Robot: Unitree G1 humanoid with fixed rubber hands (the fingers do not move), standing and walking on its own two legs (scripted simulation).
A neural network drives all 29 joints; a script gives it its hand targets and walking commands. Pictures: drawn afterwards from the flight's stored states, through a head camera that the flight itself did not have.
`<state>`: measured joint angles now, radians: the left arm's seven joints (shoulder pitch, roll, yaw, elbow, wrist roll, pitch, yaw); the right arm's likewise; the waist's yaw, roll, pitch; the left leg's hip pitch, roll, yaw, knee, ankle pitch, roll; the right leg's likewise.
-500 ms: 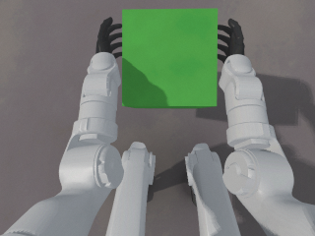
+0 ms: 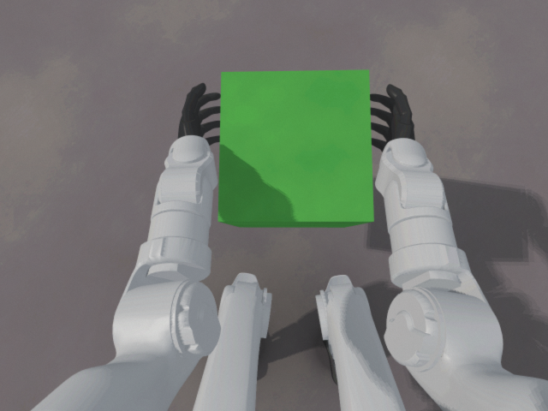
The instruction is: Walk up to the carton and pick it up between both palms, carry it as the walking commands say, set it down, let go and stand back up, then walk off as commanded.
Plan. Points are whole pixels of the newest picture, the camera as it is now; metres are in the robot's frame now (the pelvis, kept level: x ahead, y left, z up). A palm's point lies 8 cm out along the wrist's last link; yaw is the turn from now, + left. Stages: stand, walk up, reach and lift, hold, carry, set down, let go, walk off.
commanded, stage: reach and lift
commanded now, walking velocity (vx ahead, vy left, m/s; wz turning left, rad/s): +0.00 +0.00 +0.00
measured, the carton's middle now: (293, 162) +0.48 +0.01 -0.13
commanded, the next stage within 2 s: none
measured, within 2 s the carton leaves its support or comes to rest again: neither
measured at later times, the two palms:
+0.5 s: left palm (177, 130) +0.46 +0.15 +0.02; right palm (420, 133) +0.46 -0.13 +0.02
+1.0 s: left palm (156, 116) +0.44 +0.15 +0.09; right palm (459, 119) +0.44 -0.13 +0.09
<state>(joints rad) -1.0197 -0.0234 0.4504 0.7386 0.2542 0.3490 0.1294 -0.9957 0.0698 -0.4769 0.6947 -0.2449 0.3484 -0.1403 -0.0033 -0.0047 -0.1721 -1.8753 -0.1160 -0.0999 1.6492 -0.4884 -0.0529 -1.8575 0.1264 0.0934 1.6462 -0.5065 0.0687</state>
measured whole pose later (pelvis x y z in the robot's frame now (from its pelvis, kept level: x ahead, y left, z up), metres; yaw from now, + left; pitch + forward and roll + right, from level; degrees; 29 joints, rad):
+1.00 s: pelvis +0.04 +0.00 +0.13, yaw +1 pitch +31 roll +0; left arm -0.69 -0.12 0.41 0.68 0.25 0.28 0.12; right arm -0.66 0.16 -0.44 0.63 -0.25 0.28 -0.13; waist -0.01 -0.01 -0.20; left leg -1.28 -0.11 -0.13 1.16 -0.41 -0.03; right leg -1.27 0.10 0.13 1.17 -0.43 0.04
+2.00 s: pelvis +0.07 +0.00 +0.24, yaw +1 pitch +8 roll +0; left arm -0.42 -0.20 0.36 0.51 0.32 0.43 0.06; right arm -0.41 0.20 -0.38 0.50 -0.31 0.42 -0.06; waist -0.01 -0.01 -0.09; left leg -0.47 -0.07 -0.14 0.55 -0.22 -0.01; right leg -0.46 0.05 0.15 0.55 -0.24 0.02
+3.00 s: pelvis +0.08 +0.00 +0.25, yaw +1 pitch -6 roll +0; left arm -0.37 -0.19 0.28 0.36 0.33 0.74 0.04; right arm -0.38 0.19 -0.28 0.38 -0.34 0.73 -0.05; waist 0.00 0.00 -0.01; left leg -0.08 -0.05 -0.14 0.38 -0.19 -0.01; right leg -0.07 0.04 0.13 0.38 -0.20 0.01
